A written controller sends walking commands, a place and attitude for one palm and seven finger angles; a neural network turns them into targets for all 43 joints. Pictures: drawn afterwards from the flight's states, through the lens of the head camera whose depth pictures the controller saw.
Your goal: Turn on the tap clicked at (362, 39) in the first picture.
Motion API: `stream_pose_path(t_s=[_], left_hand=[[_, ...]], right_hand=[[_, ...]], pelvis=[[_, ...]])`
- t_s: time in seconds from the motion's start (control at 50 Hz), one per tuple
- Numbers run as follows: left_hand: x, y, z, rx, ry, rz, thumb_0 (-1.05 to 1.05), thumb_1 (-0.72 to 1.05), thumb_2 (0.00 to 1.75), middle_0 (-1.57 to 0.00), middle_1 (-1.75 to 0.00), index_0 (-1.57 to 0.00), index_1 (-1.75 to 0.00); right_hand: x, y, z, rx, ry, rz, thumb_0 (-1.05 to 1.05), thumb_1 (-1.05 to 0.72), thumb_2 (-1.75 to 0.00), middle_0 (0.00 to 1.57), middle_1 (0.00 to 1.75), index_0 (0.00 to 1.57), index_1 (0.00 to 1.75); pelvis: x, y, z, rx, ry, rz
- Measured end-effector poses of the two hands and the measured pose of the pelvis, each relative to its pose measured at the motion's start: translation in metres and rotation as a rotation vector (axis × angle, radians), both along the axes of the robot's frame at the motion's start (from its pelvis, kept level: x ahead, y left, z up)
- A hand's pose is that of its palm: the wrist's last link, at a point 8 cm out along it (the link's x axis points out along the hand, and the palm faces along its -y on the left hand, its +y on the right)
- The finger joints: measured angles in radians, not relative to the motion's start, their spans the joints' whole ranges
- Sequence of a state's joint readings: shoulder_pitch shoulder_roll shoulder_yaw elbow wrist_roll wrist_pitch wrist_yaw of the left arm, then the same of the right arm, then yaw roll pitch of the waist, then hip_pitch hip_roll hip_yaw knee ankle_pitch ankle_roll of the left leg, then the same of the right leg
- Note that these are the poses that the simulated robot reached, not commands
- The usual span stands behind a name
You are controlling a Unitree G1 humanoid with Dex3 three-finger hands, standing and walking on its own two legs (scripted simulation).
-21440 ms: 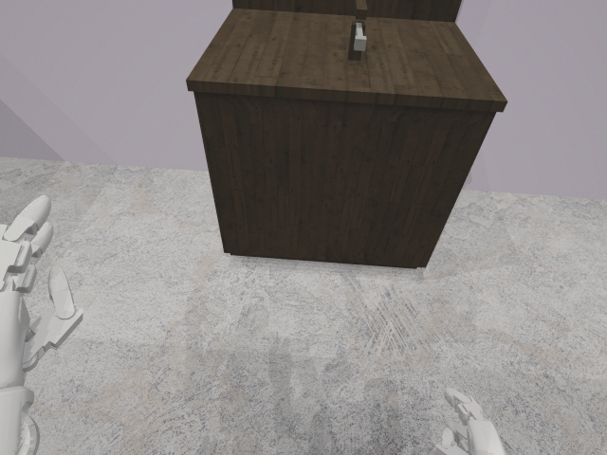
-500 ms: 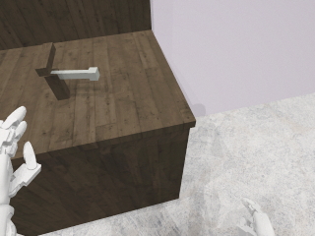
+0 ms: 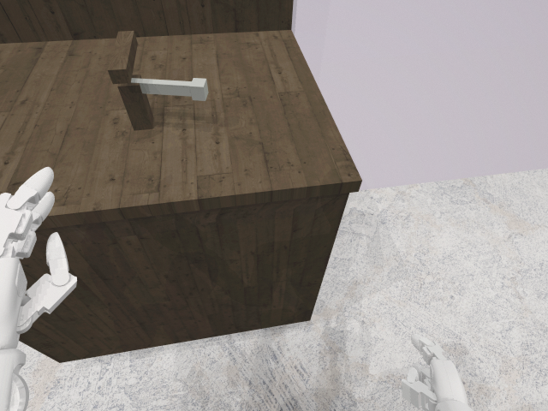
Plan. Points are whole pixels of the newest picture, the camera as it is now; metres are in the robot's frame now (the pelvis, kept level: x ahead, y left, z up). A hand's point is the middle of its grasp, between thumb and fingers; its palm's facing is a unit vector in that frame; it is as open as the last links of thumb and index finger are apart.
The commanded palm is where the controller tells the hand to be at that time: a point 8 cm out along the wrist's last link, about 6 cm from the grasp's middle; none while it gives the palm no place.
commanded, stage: step back with the hand held close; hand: left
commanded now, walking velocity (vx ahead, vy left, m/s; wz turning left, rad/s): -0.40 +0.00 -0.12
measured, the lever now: (199, 89) +0.61 +0.18 +0.14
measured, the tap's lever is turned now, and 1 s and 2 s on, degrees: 77 77 77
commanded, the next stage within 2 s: stop stepping back and stand still in 0.18 s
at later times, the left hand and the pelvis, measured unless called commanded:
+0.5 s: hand out of the picture +0.10 +0.20 +0.16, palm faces +0.26 -0.87 -0.41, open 7.4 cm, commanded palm +0.05 +0.25 +0.19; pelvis -0.13 -0.02 +0.01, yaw -5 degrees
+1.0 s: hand out of the picture +0.04 +0.22 +0.17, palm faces +0.35 -0.88 -0.33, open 7.4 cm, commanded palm +0.00 +0.27 +0.19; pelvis -0.18 +0.00 +0.00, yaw -3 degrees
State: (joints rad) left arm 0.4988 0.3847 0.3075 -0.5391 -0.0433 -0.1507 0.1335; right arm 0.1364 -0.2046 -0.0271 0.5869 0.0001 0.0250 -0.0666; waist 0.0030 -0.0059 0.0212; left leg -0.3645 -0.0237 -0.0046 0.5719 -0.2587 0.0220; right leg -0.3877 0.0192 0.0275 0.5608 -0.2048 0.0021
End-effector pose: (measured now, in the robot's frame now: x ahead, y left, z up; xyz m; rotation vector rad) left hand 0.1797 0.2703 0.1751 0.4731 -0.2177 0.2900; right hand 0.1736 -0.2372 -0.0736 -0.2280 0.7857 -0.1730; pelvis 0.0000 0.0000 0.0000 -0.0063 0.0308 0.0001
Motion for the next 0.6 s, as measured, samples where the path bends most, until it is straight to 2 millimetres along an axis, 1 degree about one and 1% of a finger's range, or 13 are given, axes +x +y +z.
stream_pose_path(t_s=[0.06, 0.12, 0.18, 0.26, 0.3, 0.34, 0.4, 0.46, 0.52, 0.6], left_hand=[[-0.014, 0.012, 0.004, 0.028, 0.005, 0.019, 0.02, 0.89, 0.9, -0.22, -0.3, -0.21, -0.3], [-0.03, 0.015, 0.011, 0.016, -0.009, 0.044, 0.02, 0.89, 0.9, -0.21, -0.3, -0.21, -0.3], [-0.045, 0.01, 0.011, -0.023, -0.01, 0.057, 0.02, 0.89, 0.9, -0.21, -0.3, -0.21, -0.3], [-0.061, -0.009, 0.005, -0.056, 0.012, 0.035, 0.02, 0.9, 0.9, -0.21, -0.3, -0.21, -0.3], [-0.071, -0.022, 0.004, -0.031, 0.012, 0.001, 0.02, 0.9, 0.9, -0.21, -0.3, -0.21, -0.3], [-0.081, -0.034, 0.006, -0.033, 0.021, -0.037, 0.02, 0.89, 0.9, -0.21, -0.3, -0.21, -0.3], [-0.099, -0.043, 0.01, -0.016, 0.047, -0.075, 0.02, 0.89, 0.9, -0.21, -0.3, -0.21, -0.3], [-0.112, -0.039, 0.009, -0.006, 0.053, -0.076, 0.02, 0.89, 0.9, -0.21, -0.3, -0.21, -0.3], [-0.121, -0.026, 0.004, -0.025, 0.031, -0.049, 0.02, 0.89, 0.9, -0.22, -0.3, -0.21, -0.31], [-0.136, -0.011, -0.003, -0.07, 0.02, -0.003, 0.02, 0.89, 0.9, -0.21, -0.3, -0.21, -0.3]], right_hand=[[-0.009, 0.008, 0.008, -0.004, -0.025, 0.013, 0.02, -0.91, -0.9, 0.2, 0.3, 0.2, 0.3], [-0.023, 0.016, 0.014, 0.02, -0.055, 0.025, 0.02, -0.91, -0.9, 0.2, 0.3, 0.2, 0.3], [-0.042, 0.021, 0.015, 0.047, -0.064, 0.036, 0.02, -0.91, -0.9, 0.2, 0.3, 0.2, 0.3], [-0.071, 0.02, 0.008, 0.079, -0.065, 0.04, 0.01, -0.91, -0.9, 0.2, 0.3, 0.2, 0.3], [-0.086, 0.015, 0.0, 0.09, -0.062, 0.038, 0.01, -0.9, -0.9, 0.2, 0.3, 0.2, 0.3], [-0.105, 0.007, -0.005, 0.096, -0.034, 0.013, 0.01, -0.9, -0.9, 0.2, 0.3, 0.2, 0.3], [-0.14, -0.007, -0.002, 0.093, -0.002, -0.044, 0.02, -0.91, -0.9, 0.2, 0.3, 0.2, 0.3], [-0.173, -0.024, 0.002, 0.063, -0.001, -0.098, 0.02, -0.91, -0.9, 0.2, 0.3, 0.2, 0.3], [-0.201, -0.04, -0.002, 0.012, 0.001, -0.14, 0.02, -0.91, -0.9, 0.2, 0.3, 0.2, 0.3], [-0.233, -0.049, 0.001, -0.037, 0.038, -0.171, 0.02, -0.91, -0.9, 0.2, 0.3, 0.2, 0.3]], pelvis=[[-0.017, 0.003, 0.003, 0.007, -0.005, -0.02], [-0.033, 0.003, 0.008, -0.007, -0.004, -0.035], [-0.05, 0.0, 0.011, -0.013, -0.001, -0.061], [-0.077, -0.008, 0.009, -0.006, 0.012, -0.078], [-0.093, -0.015, 0.003, 0.011, 0.023, -0.091], [-0.107, -0.018, 0.005, -0.006, 0.019, -0.098], [-0.12, -0.02, 0.01, 0.017, 0.018, -0.114], [-0.129, -0.02, 0.011, 0.029, 0.007, -0.111], [-0.137, -0.014, 0.005, -0.005, -0.002, -0.08], [-0.152, -0.008, 0.007, 0.0, -0.039, -0.076]])
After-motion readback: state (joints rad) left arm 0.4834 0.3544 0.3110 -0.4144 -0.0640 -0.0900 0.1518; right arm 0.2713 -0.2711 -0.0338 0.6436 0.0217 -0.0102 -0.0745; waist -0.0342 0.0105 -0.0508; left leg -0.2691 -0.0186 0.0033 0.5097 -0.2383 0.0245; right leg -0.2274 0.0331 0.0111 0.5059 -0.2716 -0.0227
